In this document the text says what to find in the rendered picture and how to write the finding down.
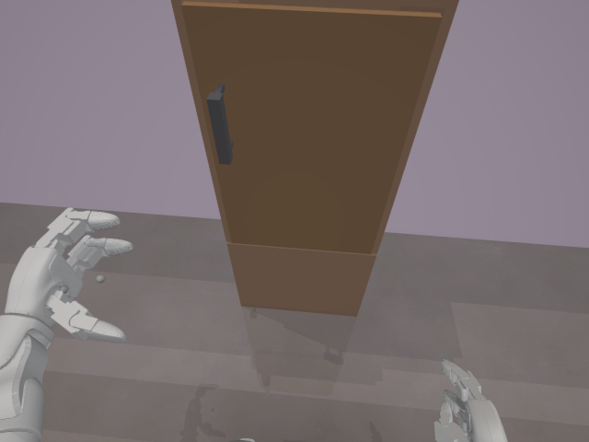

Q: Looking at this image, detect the handle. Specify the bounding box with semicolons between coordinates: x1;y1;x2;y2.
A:
207;83;234;165

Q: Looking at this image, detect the right robot hand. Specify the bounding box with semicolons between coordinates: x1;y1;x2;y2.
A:
434;359;508;442

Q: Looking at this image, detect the left robot hand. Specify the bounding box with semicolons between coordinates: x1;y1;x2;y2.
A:
5;207;133;343

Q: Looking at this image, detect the left robot forearm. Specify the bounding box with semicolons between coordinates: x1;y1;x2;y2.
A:
0;313;55;442

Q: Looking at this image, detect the cupboard door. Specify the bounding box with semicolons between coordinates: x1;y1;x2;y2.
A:
181;1;442;254

